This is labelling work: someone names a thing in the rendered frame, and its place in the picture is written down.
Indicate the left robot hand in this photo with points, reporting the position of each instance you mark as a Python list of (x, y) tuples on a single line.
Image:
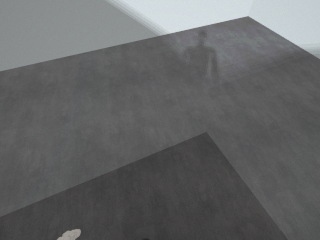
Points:
[(70, 235)]

